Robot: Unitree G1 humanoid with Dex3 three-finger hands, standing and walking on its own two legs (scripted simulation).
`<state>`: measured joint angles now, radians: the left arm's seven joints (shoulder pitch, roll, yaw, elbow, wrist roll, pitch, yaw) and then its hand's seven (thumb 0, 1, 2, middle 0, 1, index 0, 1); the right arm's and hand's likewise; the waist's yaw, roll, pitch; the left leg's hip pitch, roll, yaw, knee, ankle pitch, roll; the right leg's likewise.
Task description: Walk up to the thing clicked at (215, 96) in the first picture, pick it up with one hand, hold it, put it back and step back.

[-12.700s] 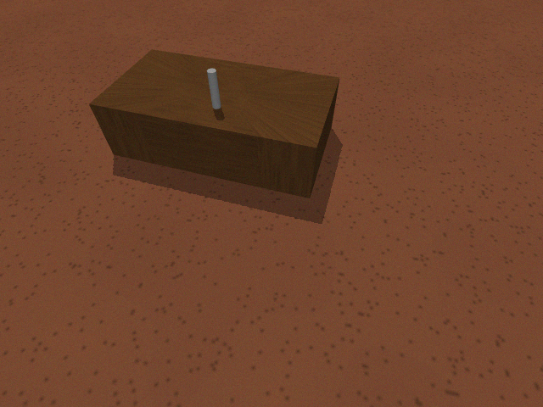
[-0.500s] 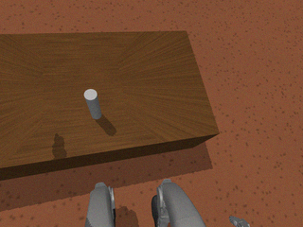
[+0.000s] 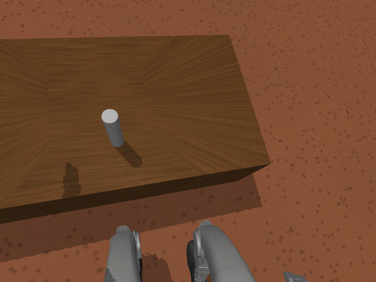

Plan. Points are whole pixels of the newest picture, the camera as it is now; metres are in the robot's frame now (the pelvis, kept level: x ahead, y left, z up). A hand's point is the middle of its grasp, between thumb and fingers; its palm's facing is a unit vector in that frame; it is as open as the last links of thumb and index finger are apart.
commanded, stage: go down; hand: left
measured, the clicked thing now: (114, 130) +0.51 +0.14 -0.23
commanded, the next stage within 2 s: none
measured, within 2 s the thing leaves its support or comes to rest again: neither
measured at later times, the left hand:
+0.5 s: hand out of the picture +0.49 +0.33 +0.07, palm faces +0.03 -1.00 +0.00, open 17.4 cm
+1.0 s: hand out of the picture +0.49 +0.33 +0.07, palm faces +0.01 -1.00 -0.01, open 17.4 cm
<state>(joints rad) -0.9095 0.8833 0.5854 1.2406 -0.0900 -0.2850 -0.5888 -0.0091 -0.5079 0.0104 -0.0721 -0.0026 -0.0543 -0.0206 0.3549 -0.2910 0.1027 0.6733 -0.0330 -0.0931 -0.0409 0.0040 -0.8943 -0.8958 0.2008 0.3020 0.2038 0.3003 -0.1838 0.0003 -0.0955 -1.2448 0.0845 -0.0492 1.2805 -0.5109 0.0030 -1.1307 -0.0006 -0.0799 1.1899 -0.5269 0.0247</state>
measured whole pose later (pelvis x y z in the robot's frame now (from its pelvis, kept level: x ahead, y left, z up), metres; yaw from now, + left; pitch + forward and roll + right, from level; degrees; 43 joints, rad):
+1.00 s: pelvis +0.00 +0.00 -0.01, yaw +0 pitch +28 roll -6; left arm -0.94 0.93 0.61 1.24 -0.12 -0.32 -0.66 -0.01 -0.52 0.01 -0.07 -0.02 -0.06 -0.03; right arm 0.34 -0.29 0.12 0.69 -0.03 -0.11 -0.06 0.00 -0.89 -0.89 0.20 0.30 0.20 0.30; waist -0.20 0.00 -0.10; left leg -1.29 0.09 -0.06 1.32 -0.52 0.00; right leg -1.18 0.00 -0.08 1.23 -0.54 0.02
